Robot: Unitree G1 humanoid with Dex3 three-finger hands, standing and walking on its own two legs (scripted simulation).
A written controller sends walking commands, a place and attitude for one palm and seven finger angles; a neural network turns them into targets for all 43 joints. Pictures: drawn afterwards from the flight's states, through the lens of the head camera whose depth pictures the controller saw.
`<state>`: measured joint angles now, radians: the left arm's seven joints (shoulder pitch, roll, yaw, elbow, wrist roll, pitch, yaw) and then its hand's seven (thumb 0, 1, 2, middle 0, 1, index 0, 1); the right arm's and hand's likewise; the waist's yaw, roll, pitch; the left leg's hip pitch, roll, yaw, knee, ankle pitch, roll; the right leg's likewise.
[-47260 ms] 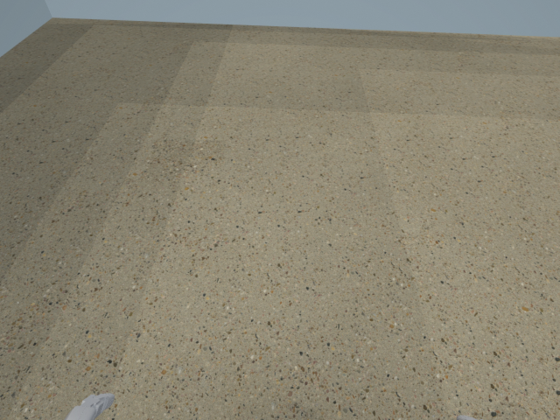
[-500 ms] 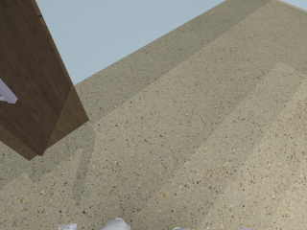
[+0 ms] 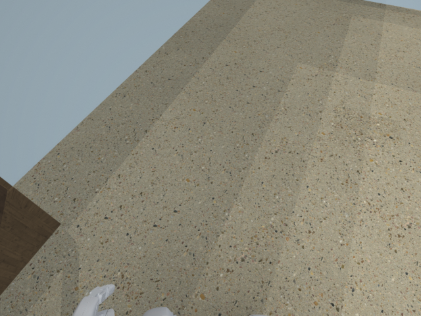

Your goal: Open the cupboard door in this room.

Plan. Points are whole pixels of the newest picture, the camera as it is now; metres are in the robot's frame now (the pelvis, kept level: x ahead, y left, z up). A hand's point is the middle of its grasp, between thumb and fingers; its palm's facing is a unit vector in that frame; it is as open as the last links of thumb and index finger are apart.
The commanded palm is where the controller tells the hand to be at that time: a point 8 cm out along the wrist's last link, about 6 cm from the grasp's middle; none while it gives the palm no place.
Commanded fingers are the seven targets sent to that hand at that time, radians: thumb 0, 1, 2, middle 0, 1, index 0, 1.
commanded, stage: walk to a spot facing it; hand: left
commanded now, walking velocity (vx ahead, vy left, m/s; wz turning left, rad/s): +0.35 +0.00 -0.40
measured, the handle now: out of the picture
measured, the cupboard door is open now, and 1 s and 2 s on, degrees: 42 42 42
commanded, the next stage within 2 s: turn to face it in 1.28 s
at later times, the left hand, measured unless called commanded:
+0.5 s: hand (141, 224) +0.34 +0.19 -0.15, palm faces -0.22 -0.96 -0.18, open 7.4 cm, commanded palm none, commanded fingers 0.00 0.90 0.90 -0.20 -0.30 -0.20 -0.30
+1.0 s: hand (180, 177) +0.48 +0.10 -0.16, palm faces -0.25 -0.95 -0.18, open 7.3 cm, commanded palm none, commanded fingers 0.00 0.90 0.90 -0.20 -0.30 -0.20 -0.30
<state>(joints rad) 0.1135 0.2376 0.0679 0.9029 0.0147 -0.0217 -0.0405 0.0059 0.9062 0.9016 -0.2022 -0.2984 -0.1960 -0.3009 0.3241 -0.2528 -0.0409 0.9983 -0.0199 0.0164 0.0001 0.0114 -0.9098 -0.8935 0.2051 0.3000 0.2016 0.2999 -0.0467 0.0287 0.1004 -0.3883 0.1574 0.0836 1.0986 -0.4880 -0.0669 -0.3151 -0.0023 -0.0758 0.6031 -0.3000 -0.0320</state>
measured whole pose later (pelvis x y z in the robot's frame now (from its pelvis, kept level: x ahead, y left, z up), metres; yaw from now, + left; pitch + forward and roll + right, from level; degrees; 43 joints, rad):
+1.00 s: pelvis +0.44 -0.09 +0.01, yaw -19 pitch +0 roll -1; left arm 0.32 0.20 0.06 1.11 0.02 -0.07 -0.01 0.00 0.93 0.90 -0.21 -0.30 -0.20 -0.30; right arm 0.14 -0.17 -0.05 0.99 -0.02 -0.04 0.03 0.01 -0.91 -0.89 0.20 0.30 0.20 0.30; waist 0.01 -0.03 0.04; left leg -0.47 0.11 0.11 0.63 -0.21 -0.04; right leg -0.03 0.02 -0.07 0.35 -0.32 -0.04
